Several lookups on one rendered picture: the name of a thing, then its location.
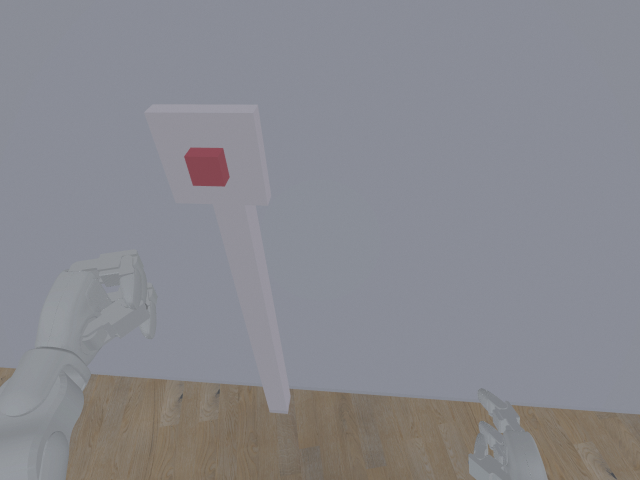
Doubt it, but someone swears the robot left forearm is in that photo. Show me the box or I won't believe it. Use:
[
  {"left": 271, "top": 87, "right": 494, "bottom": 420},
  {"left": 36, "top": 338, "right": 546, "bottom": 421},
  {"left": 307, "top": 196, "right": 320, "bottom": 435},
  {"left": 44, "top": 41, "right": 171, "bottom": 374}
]
[{"left": 0, "top": 347, "right": 91, "bottom": 480}]

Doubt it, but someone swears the robot left hand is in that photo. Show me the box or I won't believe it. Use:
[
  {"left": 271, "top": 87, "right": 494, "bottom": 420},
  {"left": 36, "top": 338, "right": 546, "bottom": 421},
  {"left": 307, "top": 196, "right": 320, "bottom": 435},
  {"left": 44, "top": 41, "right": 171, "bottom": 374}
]
[{"left": 34, "top": 249, "right": 158, "bottom": 366}]

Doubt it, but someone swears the robot right hand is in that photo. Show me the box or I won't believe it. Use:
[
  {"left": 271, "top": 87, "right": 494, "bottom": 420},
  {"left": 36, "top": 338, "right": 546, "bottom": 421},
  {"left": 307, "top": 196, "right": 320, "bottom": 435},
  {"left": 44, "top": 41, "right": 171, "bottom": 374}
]
[{"left": 468, "top": 388, "right": 548, "bottom": 480}]

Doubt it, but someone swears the button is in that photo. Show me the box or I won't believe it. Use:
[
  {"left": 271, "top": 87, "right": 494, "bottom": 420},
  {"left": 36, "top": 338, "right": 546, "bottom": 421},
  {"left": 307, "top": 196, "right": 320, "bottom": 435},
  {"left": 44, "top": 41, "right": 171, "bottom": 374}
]
[{"left": 184, "top": 148, "right": 230, "bottom": 186}]

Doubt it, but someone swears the panel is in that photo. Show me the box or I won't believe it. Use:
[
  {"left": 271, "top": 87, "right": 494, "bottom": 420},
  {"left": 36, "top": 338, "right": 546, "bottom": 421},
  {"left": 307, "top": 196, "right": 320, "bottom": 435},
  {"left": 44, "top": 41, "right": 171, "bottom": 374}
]
[{"left": 144, "top": 104, "right": 291, "bottom": 414}]

